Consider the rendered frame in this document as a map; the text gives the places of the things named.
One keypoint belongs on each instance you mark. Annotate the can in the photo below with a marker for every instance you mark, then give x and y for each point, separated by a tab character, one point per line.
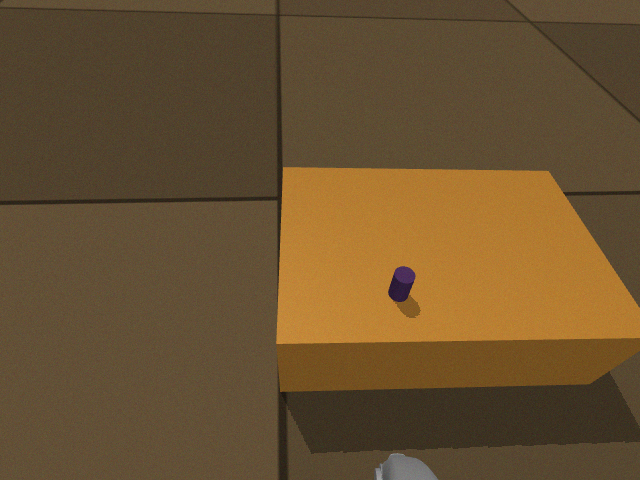
401	284

